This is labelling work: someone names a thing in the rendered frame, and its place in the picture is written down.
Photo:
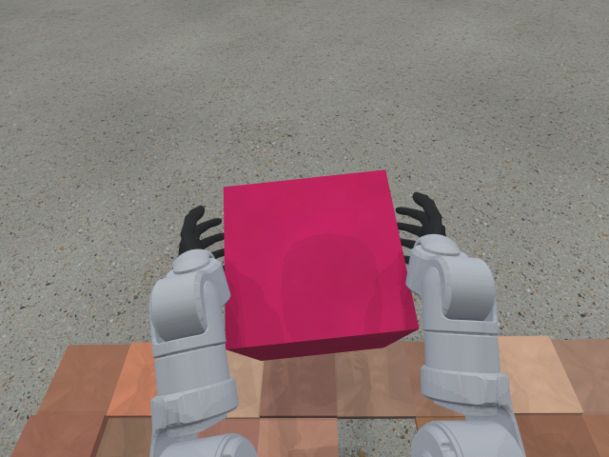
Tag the right robot hand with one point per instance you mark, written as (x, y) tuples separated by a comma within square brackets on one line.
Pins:
[(431, 220)]

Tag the left robot upper arm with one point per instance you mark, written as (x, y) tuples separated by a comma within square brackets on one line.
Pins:
[(225, 445)]

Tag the left robot hand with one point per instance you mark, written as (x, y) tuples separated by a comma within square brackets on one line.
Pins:
[(191, 233)]

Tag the right robot forearm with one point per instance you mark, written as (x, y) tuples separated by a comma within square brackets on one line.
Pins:
[(462, 369)]

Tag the left robot forearm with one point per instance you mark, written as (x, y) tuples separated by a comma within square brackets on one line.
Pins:
[(194, 389)]

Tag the right robot upper arm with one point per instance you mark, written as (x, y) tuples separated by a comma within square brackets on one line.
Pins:
[(464, 439)]

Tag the carton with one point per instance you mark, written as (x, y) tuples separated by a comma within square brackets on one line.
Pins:
[(314, 266)]

